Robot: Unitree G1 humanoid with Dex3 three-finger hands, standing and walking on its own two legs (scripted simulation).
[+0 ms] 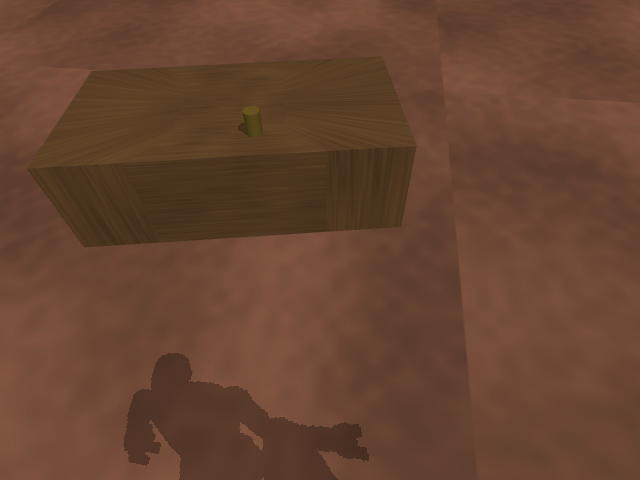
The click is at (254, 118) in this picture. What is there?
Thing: squat round
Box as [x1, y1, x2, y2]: [243, 106, 262, 137]
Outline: 249,106 243,109 243,116 247,134 249,136 254,137 260,135 262,132 258,108 255,106
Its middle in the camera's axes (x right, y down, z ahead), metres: -0.24 -0.40 +1.42
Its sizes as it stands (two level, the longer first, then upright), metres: 0.059 0.059 0.092
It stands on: a support 0.42 m high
